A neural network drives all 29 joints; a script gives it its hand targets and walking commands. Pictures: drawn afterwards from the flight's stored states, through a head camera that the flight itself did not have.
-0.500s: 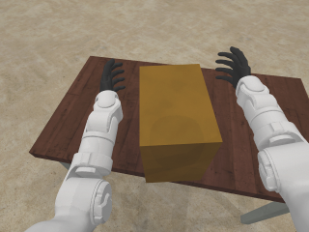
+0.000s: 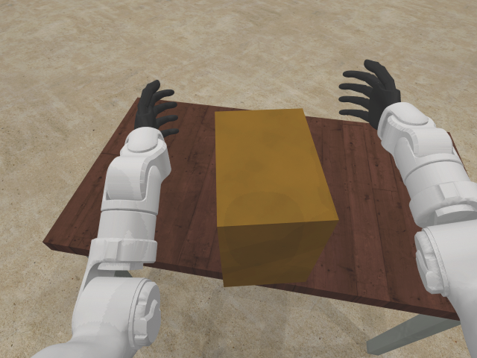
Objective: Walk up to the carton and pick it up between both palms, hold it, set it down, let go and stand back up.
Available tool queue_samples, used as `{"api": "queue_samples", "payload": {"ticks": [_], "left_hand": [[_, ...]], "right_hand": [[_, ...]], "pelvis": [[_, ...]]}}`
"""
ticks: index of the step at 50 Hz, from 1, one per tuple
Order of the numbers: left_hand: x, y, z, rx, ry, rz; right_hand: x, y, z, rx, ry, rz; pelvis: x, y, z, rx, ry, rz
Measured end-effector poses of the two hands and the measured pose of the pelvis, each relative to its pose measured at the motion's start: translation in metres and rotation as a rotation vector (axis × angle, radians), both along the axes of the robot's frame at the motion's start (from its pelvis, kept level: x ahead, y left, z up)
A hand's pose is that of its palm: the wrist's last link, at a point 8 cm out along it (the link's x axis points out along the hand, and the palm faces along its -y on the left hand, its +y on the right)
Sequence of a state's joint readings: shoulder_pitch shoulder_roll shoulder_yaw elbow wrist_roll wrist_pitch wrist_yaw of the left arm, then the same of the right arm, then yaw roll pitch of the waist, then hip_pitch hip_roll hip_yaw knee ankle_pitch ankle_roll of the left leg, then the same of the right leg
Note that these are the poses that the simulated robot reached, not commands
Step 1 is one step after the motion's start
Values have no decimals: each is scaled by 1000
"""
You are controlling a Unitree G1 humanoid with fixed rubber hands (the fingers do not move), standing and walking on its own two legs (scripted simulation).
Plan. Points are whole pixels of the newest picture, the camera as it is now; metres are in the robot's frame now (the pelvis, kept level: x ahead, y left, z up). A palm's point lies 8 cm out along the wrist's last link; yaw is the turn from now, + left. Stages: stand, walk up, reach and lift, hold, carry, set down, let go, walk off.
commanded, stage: set down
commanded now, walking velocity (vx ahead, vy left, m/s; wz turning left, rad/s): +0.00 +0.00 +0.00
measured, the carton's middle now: (262, 200) +0.41 +0.00 +0.00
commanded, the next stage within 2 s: none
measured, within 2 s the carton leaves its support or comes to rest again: neither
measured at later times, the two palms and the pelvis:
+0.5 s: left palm (152, 184) +0.34 +0.17 +0.12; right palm (384, 172) +0.40 -0.20 +0.11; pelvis +0.01 +0.00 +0.00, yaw -1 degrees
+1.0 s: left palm (163, 227) +0.30 +0.16 +0.07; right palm (393, 232) +0.32 -0.21 +0.06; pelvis +0.01 +0.00 +0.00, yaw -2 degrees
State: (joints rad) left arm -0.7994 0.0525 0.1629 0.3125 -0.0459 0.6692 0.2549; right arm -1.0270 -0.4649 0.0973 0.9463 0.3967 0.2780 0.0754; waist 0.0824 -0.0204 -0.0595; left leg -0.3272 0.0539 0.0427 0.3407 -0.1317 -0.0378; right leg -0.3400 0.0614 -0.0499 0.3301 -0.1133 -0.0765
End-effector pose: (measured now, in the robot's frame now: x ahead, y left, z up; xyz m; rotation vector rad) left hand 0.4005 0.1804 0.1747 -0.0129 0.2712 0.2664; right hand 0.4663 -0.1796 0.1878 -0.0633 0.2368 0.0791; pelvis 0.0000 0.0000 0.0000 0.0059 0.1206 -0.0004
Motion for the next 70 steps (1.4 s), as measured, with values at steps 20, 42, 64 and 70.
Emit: {"api": "queue_samples", "payload": {"ticks": [20, 42, 64, 70], "left_hand": [[-51, 0, -50, -3, 38, -1], [-89, -20, -86, -13, 57, 2], [-131, -25, -137, 14, 47, -12], [-143, -25, -147, 20, 53, -17]], "right_hand": [[-51, -8, -75, 12, 12, 24], [-120, -26, -111, 22, 21, -18], [-190, -44, -159, 28, 39, -41], [-206, -45, -169, 32, 54, -46]], "pelvis": [[5, 5, 1, 0, -79, -12], [7, -2, 2, 11, -149, -31], [17, 2, 2, 8, -153, -39], [19, 3, 2, 7, -152, -38]]}}
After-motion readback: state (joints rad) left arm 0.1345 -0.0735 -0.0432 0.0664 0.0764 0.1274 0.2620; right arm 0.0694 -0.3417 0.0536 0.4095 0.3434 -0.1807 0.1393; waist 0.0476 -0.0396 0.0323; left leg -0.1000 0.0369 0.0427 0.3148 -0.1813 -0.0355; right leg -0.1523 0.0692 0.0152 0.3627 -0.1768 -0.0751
